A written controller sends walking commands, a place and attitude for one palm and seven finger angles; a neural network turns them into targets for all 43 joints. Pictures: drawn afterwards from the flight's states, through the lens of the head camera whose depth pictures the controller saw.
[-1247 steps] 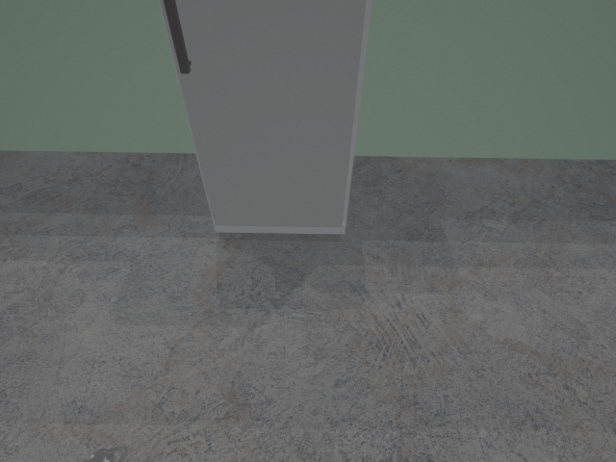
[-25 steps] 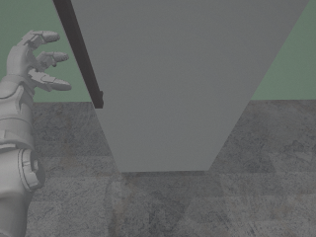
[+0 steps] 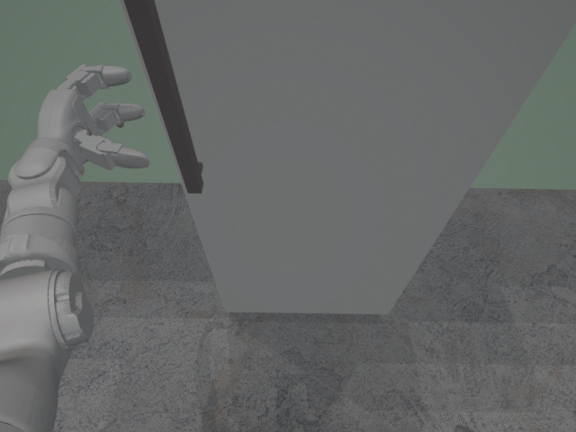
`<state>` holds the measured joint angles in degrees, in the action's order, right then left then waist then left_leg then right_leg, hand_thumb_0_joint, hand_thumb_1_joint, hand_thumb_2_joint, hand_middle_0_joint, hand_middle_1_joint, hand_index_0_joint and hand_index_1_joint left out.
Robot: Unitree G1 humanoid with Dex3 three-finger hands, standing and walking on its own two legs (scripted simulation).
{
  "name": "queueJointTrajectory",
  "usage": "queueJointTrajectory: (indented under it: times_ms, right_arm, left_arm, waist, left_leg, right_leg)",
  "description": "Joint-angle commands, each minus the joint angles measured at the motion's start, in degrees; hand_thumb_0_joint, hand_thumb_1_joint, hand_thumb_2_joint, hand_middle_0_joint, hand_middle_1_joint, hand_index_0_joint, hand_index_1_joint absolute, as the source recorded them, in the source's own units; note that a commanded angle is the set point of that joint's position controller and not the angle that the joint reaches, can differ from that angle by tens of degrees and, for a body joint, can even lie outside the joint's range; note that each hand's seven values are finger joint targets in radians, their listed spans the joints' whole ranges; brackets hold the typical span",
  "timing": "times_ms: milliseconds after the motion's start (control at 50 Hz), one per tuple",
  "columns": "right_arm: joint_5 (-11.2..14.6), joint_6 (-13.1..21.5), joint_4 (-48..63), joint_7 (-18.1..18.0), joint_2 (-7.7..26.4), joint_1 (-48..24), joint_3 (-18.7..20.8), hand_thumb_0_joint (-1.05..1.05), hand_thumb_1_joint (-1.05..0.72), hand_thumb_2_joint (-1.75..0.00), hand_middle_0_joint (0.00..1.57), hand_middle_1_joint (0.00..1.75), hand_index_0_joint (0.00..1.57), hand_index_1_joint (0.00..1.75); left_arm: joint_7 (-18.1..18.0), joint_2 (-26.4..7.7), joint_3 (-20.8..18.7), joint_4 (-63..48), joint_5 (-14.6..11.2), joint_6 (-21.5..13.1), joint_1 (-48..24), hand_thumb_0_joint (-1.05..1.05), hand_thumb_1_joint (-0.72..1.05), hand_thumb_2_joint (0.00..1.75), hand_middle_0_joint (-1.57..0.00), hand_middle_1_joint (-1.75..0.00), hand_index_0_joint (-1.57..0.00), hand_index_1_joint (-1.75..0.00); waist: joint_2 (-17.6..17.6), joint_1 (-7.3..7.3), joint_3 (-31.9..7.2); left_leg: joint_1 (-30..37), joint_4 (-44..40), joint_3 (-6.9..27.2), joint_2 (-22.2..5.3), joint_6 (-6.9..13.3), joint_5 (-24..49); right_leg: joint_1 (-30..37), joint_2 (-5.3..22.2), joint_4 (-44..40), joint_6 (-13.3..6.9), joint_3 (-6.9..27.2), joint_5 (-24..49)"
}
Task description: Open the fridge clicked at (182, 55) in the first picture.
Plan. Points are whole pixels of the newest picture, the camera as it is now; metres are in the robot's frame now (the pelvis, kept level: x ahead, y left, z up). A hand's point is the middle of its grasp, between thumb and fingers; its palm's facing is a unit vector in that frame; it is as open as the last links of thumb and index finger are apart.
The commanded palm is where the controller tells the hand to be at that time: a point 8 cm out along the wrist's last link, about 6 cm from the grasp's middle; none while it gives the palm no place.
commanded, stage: move the hooked fingers beside the handle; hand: left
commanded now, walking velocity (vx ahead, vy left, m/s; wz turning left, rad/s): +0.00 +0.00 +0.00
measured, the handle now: (170, 82) +0.52 +0.14 +0.21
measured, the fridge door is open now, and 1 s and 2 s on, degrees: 0 0 0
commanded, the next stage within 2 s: feel for the door with the fingertips in 0.08 s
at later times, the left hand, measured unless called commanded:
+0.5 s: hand (140, 122) +0.48 +0.18 +0.18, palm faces -0.03 -1.00 +0.02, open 13.9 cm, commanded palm +0.46 +0.23 +0.18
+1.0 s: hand (143, 119) +0.48 +0.18 +0.18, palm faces -0.04 -1.00 +0.01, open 13.7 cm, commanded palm +0.45 +0.23 +0.18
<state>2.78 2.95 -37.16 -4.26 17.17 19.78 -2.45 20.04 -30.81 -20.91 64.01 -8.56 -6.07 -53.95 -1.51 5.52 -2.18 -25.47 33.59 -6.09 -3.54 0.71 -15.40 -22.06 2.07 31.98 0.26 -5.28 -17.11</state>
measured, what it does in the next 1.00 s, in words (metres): stands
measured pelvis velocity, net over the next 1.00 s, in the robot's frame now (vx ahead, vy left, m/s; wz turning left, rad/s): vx -0.01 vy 0.00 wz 0.00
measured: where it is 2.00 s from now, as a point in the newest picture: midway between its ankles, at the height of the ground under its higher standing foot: outside the picture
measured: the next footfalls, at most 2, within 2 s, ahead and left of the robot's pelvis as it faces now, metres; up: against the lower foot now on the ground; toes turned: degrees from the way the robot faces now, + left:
none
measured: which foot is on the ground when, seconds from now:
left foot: down 0.00-1.00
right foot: down 0.00-1.00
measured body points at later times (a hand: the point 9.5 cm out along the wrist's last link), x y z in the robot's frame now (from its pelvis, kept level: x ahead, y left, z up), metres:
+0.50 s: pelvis -0.01 +0.00 +0.00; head +0.05 +0.00 +0.45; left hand +0.47 +0.24 +0.18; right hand +0.03 -0.28 -0.12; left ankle +0.01 +0.11 -0.73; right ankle -0.02 -0.12 -0.73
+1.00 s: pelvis -0.01 +0.00 +0.00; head +0.05 -0.01 +0.44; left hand +0.48 +0.23 +0.18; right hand +0.02 -0.28 -0.12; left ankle +0.01 +0.11 -0.73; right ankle -0.02 -0.12 -0.73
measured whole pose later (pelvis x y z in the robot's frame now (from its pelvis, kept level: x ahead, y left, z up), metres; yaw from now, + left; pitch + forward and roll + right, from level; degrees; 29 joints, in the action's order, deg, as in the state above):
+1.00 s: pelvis -0.01 +0.00 +0.00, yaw +0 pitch +8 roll -1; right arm 2.4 4.4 -40.1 -4.2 17.3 23.0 -2.0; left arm 17.1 -29.1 -18.7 66.4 -8.5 -8.5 -57.4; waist -1.5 6.6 -2.2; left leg -27.9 34.8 -5.3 -3.9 0.4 -15.1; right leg -24.2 1.6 33.0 -0.2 -5.7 -16.9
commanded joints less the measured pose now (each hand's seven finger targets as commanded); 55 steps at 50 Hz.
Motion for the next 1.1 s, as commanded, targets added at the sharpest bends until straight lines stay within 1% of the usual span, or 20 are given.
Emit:
queueJointTrajectory:
  times_ms: [0, 80, 120, 240, 280, 340, 380, 440, 460, 480, 520, 540, 600, 640, 660, 740, 820, 940, 1020, 1080]
  right_arm:
    - [0.26, 1.97, 4.43, -0.98, 9.63, 4.57, 3.74, 0.00, -0.90, -0.90, 0.20, 0.30, 0.20, 0.30]
    - [0.41, 2.18, 3.76, -1.11, 9.22, 4.25, 3.54, 0.00, -0.90, -0.90, 0.20, 0.30, 0.20, 0.30]
    - [0.54, 2.13, 3.07, -1.17, 9.38, 4.57, 3.49, 0.00, -0.90, -0.90, 0.20, 0.30, 0.20, 0.30]
    - [0.31, 2.02, 3.13, -1.28, 9.74, 5.77, 3.81, 0.00, -0.90, -0.90, 0.20, 0.30, 0.20, 0.30]
    - [0.19, 2.03, 3.28, -1.12, 9.86, 5.83, 3.77, 0.00, -0.90, -0.90, 0.20, 0.30, 0.20, 0.30]
    - [0.00, 2.46, 2.86, -1.05, 9.38, 6.12, 3.88, 0.00, -0.90, -0.90, 0.20, 0.30, 0.20, 0.30]
    - [-0.22, 2.90, 2.66, -0.70, 9.29, 6.13, 3.86, 0.00, -0.90, -0.90, 0.20, 0.30, 0.20, 0.30]
    - [-0.28, 3.03, 2.49, -0.64, 9.29, 6.46, 3.89, 0.00, -0.90, -0.90, 0.20, 0.30, 0.20, 0.30]
    - [-0.19, 3.28, 2.96, -0.39, 8.98, 5.71, 3.86, 0.00, -0.90, -0.90, 0.20, 0.30, 0.20, 0.30]
    - [-0.04, 3.42, 2.99, -0.32, 8.64, 5.34, 3.87, 0.00, -0.90, -0.90, 0.20, 0.30, 0.20, 0.30]
    - [0.01, 3.51, 2.25, -0.37, 8.87, 5.51, 3.80, 0.00, -0.90, -0.90, 0.20, 0.30, 0.20, 0.30]
    - [-0.02, 3.41, 1.83, -0.65, 9.18, 6.11, 3.83, 0.00, -0.90, -0.90, 0.20, 0.30, 0.20, 0.30]
    - [0.21, 3.10, 1.64, -0.98, 9.71, 6.44, 3.70, 0.00, -0.90, -0.90, 0.20, 0.30, 0.20, 0.30]
    - [0.12, 2.99, 1.59, -1.19, 9.66, 6.87, 3.57, 0.00, -0.90, -0.90, 0.20, 0.30, 0.20, 0.30]
    - [0.16, 3.18, 1.75, -1.06, 9.32, 6.62, 3.53, 0.00, -0.90, -0.90, 0.20, 0.30, 0.20, 0.30]
    - [-0.27, 3.45, 1.08, -1.00, 9.47, 7.99, 3.55, 0.00, -0.90, -0.90, 0.20, 0.30, 0.20, 0.30]
    - [-0.31, 3.83, 1.66, -0.67, 9.25, 7.55, 3.66, 0.00, -0.90, -0.90, 0.20, 0.30, 0.20, 0.30]
    - [-0.15, 3.64, 2.33, -0.67, 9.41, 6.86, 3.90, 0.00, -0.90, -0.90, 0.20, 0.30, 0.20, 0.30]
    - [0.00, 4.04, 3.27, -0.12, 8.63, 5.13, 4.06, 0.00, -0.90, -0.90, 0.20, 0.30, 0.20, 0.30]
    - [0.09, 3.89, 3.47, 0.04, 8.71, 4.73, 4.08, 0.00, -0.90, -0.90, 0.20, 0.30, 0.20, 0.30]
  left_arm:
    - [0.50, -18.02, -3.36, -16.19, -1.66, -6.59, -32.07, 0.00, -0.50, 0.30, -0.30, -1.20, -0.30, -1.20]
    - [1.01, -16.53, -1.93, -16.14, -1.21, -6.61, -31.05, 0.00, -0.50, 0.30, -0.30, -1.20, -0.30, -1.20]
    - [1.34, -14.32, -0.11, -12.44, -1.35, -5.12, -29.34, 0.00, -0.50, 0.30, -0.30, -1.20, -0.30, -1.20]
    - [1.58, -10.95, 1.44, -9.33, -2.99, -2.36, -27.71, 0.00, -0.50, 0.30, -0.30, -1.20, -0.30, -1.20]
    - [0.81, -13.64, -0.30, -10.84, -2.27, -2.95, -29.58, 0.00, -0.50, 0.30, -0.30, -1.20, -0.30, -1.20]
    - [-0.98, -11.97, 1.13, -13.67, -1.89, -5.07, -33.53, 0.00, -0.50, 0.30, -0.30, -1.20, -0.30, -1.20]
    - [-2.14, -14.18, -1.00, -14.52, -1.06, -6.11, -34.39, 0.00, -0.50, 0.30, -0.30, -1.20, -0.30, -1.20]
    - [-3.25, -14.91, -1.96, -14.44, -0.91, -6.91, -33.35, 0.00, -0.50, 0.30, -0.30, -1.20, -0.30, -1.20]
    - [-3.39, -13.74, -1.05, -16.48, -0.60, -7.15, -33.70, 0.00, -0.50, 0.30, -0.30, -1.20, -0.30, -1.20]
    - [-3.28, -10.88, 0.86, -15.86, -0.61, -6.79, -32.75, 0.00, -0.50, 0.30, -0.30, -1.20, -0.30, -1.20]
    - [-3.23, -9.46, 2.13, -13.91, -0.81, -5.94, -33.54, 0.00, -0.50, 0.30, -0.30, -1.20, -0.30, -1.20]
    - [-3.31, -10.06, 1.67, -11.97, -1.27, -5.74, -33.56, 0.00, -0.50, 0.30, -0.30, -1.20, -0.30, -1.20]
    - [-3.46, -15.89, -2.19, -7.90, -0.49, -4.13, -33.59, 0.00, -0.50, 0.30, -0.30, -1.20, -0.30, -1.20]
    - [-3.49, -15.71, -1.09, -7.97, -0.09, -4.40, -35.51, 0.00, -0.50, 0.30, -0.30, -1.20, -0.30, -1.20]
    - [-3.24, -13.97, 0.77, -9.31, 0.25, -4.68, -37.37, 0.00, -0.50, 0.30, -0.30, -1.20, -0.30, -1.20]
    - [-3.50, -12.42, 1.54, -6.38, 0.12, -5.40, -37.75, 0.00, -0.50, 0.30, -0.30, -1.20, -0.30, -1.20]
    - [-2.89, -11.01, 2.14, -8.25, -0.03, -6.35, -36.39, 0.00, -0.50, 0.30, -0.30, -1.20, -0.30, -1.20]
    - [-2.52, -11.42, 0.82, -10.84, -1.32, -6.57, -32.71, 0.00, -0.50, 0.30, -0.30, -1.20, -0.30, -1.20]
    - [-2.95, -7.14, 2.93, -17.68, -1.75, -6.28, -30.02, 0.00, -0.50, 0.30, -0.30, -1.20, -0.30, -1.20]
    - [-3.87, -7.41, 1.38, -17.76, -2.57, -4.69, -25.92, 0.00, -0.50, 0.30, -0.30, -1.20, -0.30, -1.20]
  waist:
    - [-1.91, 0.65, -24.18]
    - [-6.26, 0.49, -23.22]
    - [-4.71, 1.07, -18.85]
    - [0.99, 1.51, -17.20]
    - [1.26, 1.41, -18.40]
    - [-1.09, 2.18, -19.33]
    - [-3.40, 1.55, -21.85]
    - [-1.85, 1.07, -23.21]
    - [-3.83, 0.78, -24.48]
    - [-4.82, 0.99, -23.72]
    - [-3.24, 1.91, -20.35]
    - [-0.12, 2.45, -18.69]
    - [1.43, 2.00, -17.77]
    - [1.05, 2.69, -17.81]
    - [-1.65, 3.23, -18.58]
    - [0.18, 4.22, -17.78]
    - [-2.89, 3.13, -21.49]
    - [-0.87, 1.59, -22.48]
    - [-5.68, 0.33, -23.29]
    - [-0.90, -0.39, -21.07]
  left_leg:
    - [17.62, -1.52, 5.95, 2.21, 1.70, 16.62]
    - [19.40, -1.45, 6.40, 2.13, 1.31, 17.90]
    - [17.16, -2.10, 6.50, 2.01, 1.27, 15.18]
    - [13.86, -2.38, 5.72, 2.22, 1.86, 13.03]
    - [13.35, -2.48, 6.01, 2.20, 1.79, 11.60]
    - [14.89, -2.07, 6.17, 2.10, 1.80, 11.61]
    - [16.24, -1.83, 6.57, 2.15, 1.52, 11.86]
    - [15.91, -1.63, 6.42, 2.24, 1.65, 13.43]
    - [17.10, -1.82, 6.40, 2.24, 1.47, 14.20]
    - [17.85, -1.73, 6.30, 2.23, 1.35, 14.31]
    - [16.41, -2.08, 6.35, 2.13, 1.39, 11.67]
    - [14.81, -2.17, 6.15, 2.09, 1.77, 10.96]
    - [10.89, -2.37, 5.60, 2.44, 2.09, 8.79]
    - [10.55, -2.19, 5.61, 2.62, 2.13, 9.25]
    - [11.85, -2.03, 5.75, 2.65, 2.00, 9.60]
    - [11.86, -1.35, 6.37, 2.50, 1.99, 9.07]
    - [14.47, -1.20, 6.70, 2.28, 1.43, 10.18]
    - [14.54, -1.27, 6.38, 2.28, 1.71, 11.87]
    - [18.81, -1.83, 6.56, 2.00, 1.03, 14.19]
    - [16.84, -2.64, 6.32, 1.91, 1.31, 14.41]
  right_leg:
    - [3.40, -2.87, -2.76, -0.85, 3.27, 21.32]
    - [1.51, -2.96, -3.09, -1.18, 2.83, 20.63]
    - [-0.27, -3.07, -3.75, -1.19, 2.39, 18.16]
    - [0.95, -2.81, -4.03, -0.96, 2.15, 17.34]
    - [1.00, -2.82, -3.92, -0.74, 2.60, 16.39]
    - [-0.03, -2.77, -3.80, -0.83, 2.61, 14.97]
    - [-0.04, -2.94, -3.55, -0.86, 3.02, 15.09]
    - [2.14, -2.92, -3.15, -0.99, 2.79, 16.73]
    - [1.93, -3.03, -2.97, -0.95, 2.83, 17.61]
    - [1.03, -3.11, -3.10, -1.07, 2.73, 17.59]
    - [-0.68, -3.24, -3.85, -0.95, 2.60, 15.43]
    - [-0.02, -3.18, -4.18, -0.84, 2.47, 15.01]
    - [1.60, -2.90, -4.35, -0.53, 3.56, 15.18]
    - [1.90, -2.59, -4.11, -0.45, 3.51, 15.54]
    - [0.52, -2.71, -4.08, -0.39, 3.65, 15.72]
    - [-1.56, -2.86, -3.84, -0.46, 3.14, 13.89]
    - [-1.92, -2.97, -3.13, -0.70, 3.03, 14.18]
    - [0.88, -3.06, -3.03, -0.94, 2.71, 15.81]
    - [-0.15, -3.33, -3.08, -1.32, 2.30, 16.39]
    - [1.88, -3.47, -3.35, -1.23, 1.96, 17.60]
